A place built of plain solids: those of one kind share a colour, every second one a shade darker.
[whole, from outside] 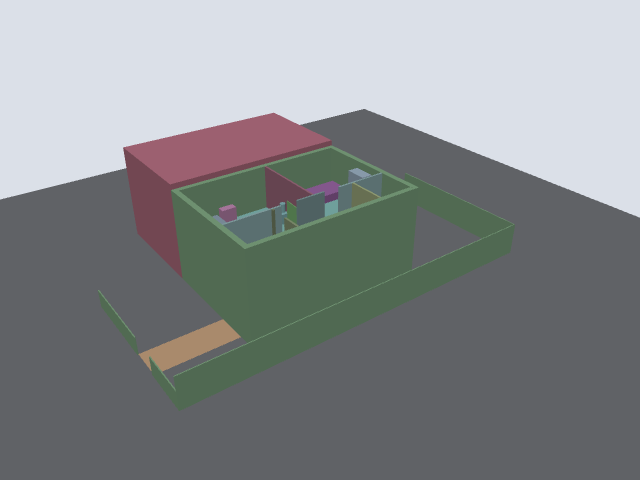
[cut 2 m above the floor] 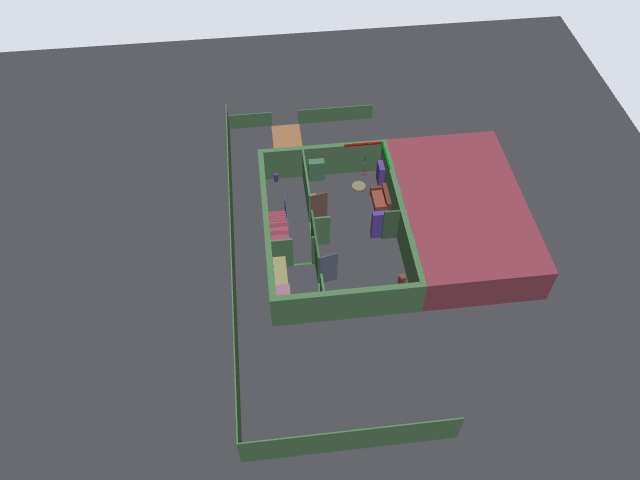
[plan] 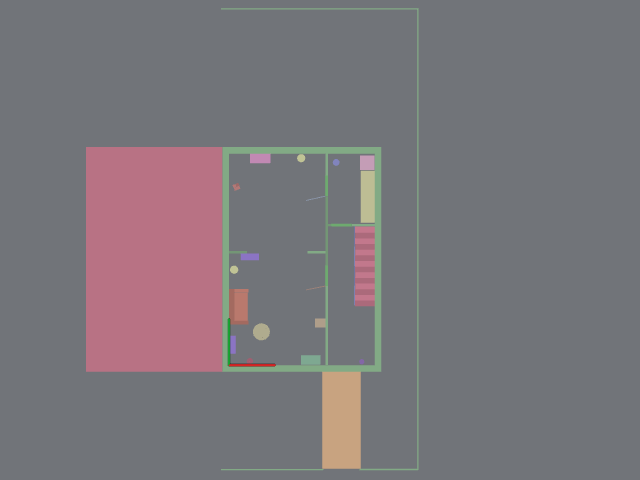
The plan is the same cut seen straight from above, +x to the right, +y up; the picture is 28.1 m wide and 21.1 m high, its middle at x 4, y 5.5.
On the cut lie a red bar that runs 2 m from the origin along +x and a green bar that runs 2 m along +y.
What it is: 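A semi-detached two-storey house, 6.4 m wide inside and 9.3 m deep; a hall 2.06 m wide with a straight stair of 15 risers of 182 mm on goings of 248 mm; a through lounge; upstairs three bedrooms and a bathroom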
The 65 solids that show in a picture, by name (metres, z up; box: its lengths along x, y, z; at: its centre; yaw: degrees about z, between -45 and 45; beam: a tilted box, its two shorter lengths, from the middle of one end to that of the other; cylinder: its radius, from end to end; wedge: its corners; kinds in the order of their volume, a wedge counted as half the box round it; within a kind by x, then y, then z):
{
 "neighbour_house_1": {"box": [6.0, 9.88, 5.49], "at": [-3.29, 4.65, 2.69]},
 "wall_1": {"box": [0.29, 9.88, 5.19], "at": [-0.15, 4.65, 2.54]},
 "wall_2": {"box": [0.79, 0.11, 2.65], "at": [0.39, 4.96, 1.27]},
 "wall_3": {"box": [4.51, 0.06, 1.05], "at": [1.9, -4.59, 0.47]},
 "wall_4": {"box": [6.99, 0.29, 5.19], "at": [3.2, -0.15, 2.54]},
 "wall_5": {"box": [6.99, 0.29, 5.19], "at": [3.2, 9.44, 2.54]},
 "wall_6": {"box": [0.79, 0.11, 2.65], "at": [3.85, 4.96, 1.27]},
 "wall_7": {"box": [8.69, 0.06, 1.85], "at": [3.99, 15.66, 0.88]},
 "wall_8": {"box": [0.11, 3.48, 2.65], "at": [4.3, 1.74, 1.27]},
 "wall_9": {"box": [0.11, 3.05, 2.65], "at": [4.3, 5.9, 1.27]},
 "wall_10": {"box": [0.11, 0.96, 2.65], "at": [4.3, 8.81, 1.27]},
 "wall_11": {"box": [0.14, 0.11, 2.65], "at": [4.42, 6.16, 1.27]},
 "wall_12": {"box": [1.01, 0.11, 2.65], "at": [5.9, 6.16, 1.27]},
 "wall_13": {"box": [0.29, 9.88, 5.19], "at": [6.55, 4.65, 2.54]},
 "wall_14": {"box": [2.6, 0.06, 1.05], "at": [7.03, -4.59, 0.47]},
 "wall_15": {"box": [0.06, 20.31, 1.85], "at": [8.31, 5.54, 0.88]},
 "upper_floor_rooms_1": {"box": [4.36, 9.31, 0.14], "at": [2.17, 4.65, 2.67]},
 "tread_1": {"box": [0.86, 0.28, 0.2], "at": [5.97, 2.73, 0.08]},
 "tread_2": {"box": [0.86, 0.28, 0.38], "at": [5.97, 2.98, 0.17]},
 "tread_3": {"box": [0.86, 0.28, 0.57], "at": [5.97, 3.23, 0.26]},
 "tread_4": {"box": [0.86, 0.28, 0.75], "at": [5.97, 3.47, 0.35]},
 "tread_5": {"box": [0.86, 0.28, 0.93], "at": [5.97, 3.72, 0.45]},
 "tread_6": {"box": [0.86, 0.28, 1.11], "at": [5.97, 3.97, 0.54]},
 "tread_7": {"box": [0.86, 0.28, 1.3], "at": [5.97, 4.22, 0.63]},
 "tread_8": {"box": [0.86, 0.28, 1.48], "at": [5.97, 4.47, 0.72]},
 "tread_9": {"box": [0.86, 0.28, 1.66], "at": [5.97, 4.72, 0.81]},
 "tread_10": {"box": [0.86, 0.28, 1.84], "at": [5.97, 4.97, 0.9]},
 "tread_11": {"box": [0.86, 0.28, 2.03], "at": [5.97, 5.21, 0.99]},
 "tread_12": {"box": [0.86, 0.28, 2.21], "at": [5.97, 5.46, 1.08]},
 "tread_13": {"box": [0.86, 0.28, 2.39], "at": [5.97, 5.71, 1.18]},
 "tread_14": {"box": [0.86, 0.28, 2.57], "at": [5.97, 5.96, 1.27]},
 "ground_1": {"box": [1.69, 4.27, 0.5], "at": [4.95, -2.43, -0.25]},
 "wardrobe_bed_1": {"box": [1.18, 0.6, 2.05], "at": [2.93, 9.0, 3.71]},
 "wardrobe_bed_2": {"box": [1.41, 0.6, 2.05], "at": [3.36, 0.3, 3.71]},
 "landing_wall_1": {"box": [0.11, 3.08, 2.54], "at": [4.3, 1.54, 3.87]},
 "landing_wall_2": {"box": [0.11, 1.61, 2.54], "at": [4.3, 4.79, 3.87]},
 "landing_wall_3": {"box": [0.11, 2.8, 2.54], "at": [4.3, 7.89, 3.87]},
 "bed_1": {"box": [1.37, 2.0, 0.5], "at": [0.86, 8.3, 2.94]},
 "bedrooms_wall_1": {"box": [4.24, 0.11, 2.54], "at": [2.12, 4.96, 3.87]},
 "sofa_1": {"box": [0.24, 1.56, 0.83], "at": [0.12, 2.57, 0.36]},
 "sofa_2": {"box": [0.86, 0.16, 0.65], "at": [0.43, 1.87, 0.28]},
 "sofa_3": {"box": [0.86, 0.16, 0.65], "at": [0.43, 3.27, 0.28]},
 "sofa_4": {"box": [0.65, 1.24, 0.37], "at": [0.51, 2.57, 0.24]},
 "fridge_freezer_1": {"box": [0.65, 0.65, 1.85], "at": [6.08, 8.9, 0.88]},
 "shelf_1": {"box": [0.3, 0.8, 1.31], "at": [0.15, 0.9, 0.6]},
 "shelf_2": {"box": [0.8, 0.3, 1.77], "at": [0.92, 4.75, 0.83]},
 "dresser_1": {"box": [0.42, 0.8, 0.87], "at": [0.21, 2.43, 3.12]},
 "dresser_2": {"box": [0.9, 0.42, 0.92], "at": [1.38, 9.09, 0.41]},
 "bath_wall_1": {"box": [2.06, 0.11, 2.54], "at": [5.38, 7.34, 3.87]},
 "slotfit_storage_1": {"box": [0.86, 0.42, 1.34], "at": [3.59, 0.23, 0.62]},
 "box_wall_1": {"box": [0.14, 0.11, 2.54], "at": [4.42, 2.57, 3.87]},
 "box_wall_2": {"box": [1.01, 0.11, 2.54], "at": [5.9, 2.57, 3.87]},
 "nightstand_1": {"cylinder": 0.15, "from": [1.84, 4.75, 3.29], "to": [1.84, 4.75, 3.76]},
 "nightstand_2": {"box": [0.5, 0.43, 0.6], "at": [1.92, 4.69, 2.99]},
 "plant_pot_1": {"cylinder": 0.18, "from": [0.23, 4.19, 0.0], "to": [0.23, 4.19, 0.38]},
 "plant_pot_2": {"cylinder": 0.18, "from": [3.17, 9.1, 0.0], "to": [3.17, 9.1, 0.38]},
 "box_cardboard_1": {"box": [0.52, 0.4, 0.36], "at": [4.04, 1.85, 0.13]},
 "door_leaf_bedroom_front_1": {"box": [0.88, 0.04, 2.05], "at": [3.8, 4.01, 3.71], "yaw": -3.6},
 "door_leaf_front_room_1": {"box": [0.88, 0.04, 2.05], "at": [3.81, 3.39, 0.97], "yaw": 11.2},
 "door_leaf_kitchen_side_1": {"box": [0.88, 0.04, 2.05], "at": [3.81, 7.33, 0.97], "yaw": 12.6},
 "worktop_1": {"box": [0.62, 2.28, 0.04], "at": [6.1, 7.4, 0.88]},
 "coffee_table_1": {"cylinder": 0.38, "from": [1.42, 1.46, 0.33], "to": [1.42, 1.46, 0.4]},
 "threshold_1": {"box": [0.12, 0.91, 0.07], "at": [4.3, 3.93, -0.01]},
 "threshold_2": {"box": [0.12, 0.91, 0.07], "at": [4.3, 7.88, -0.01]},
 "threshold_3": {"box": [0.91, 0.12, 0.06], "at": [4.95, 6.16, -0.02]}
}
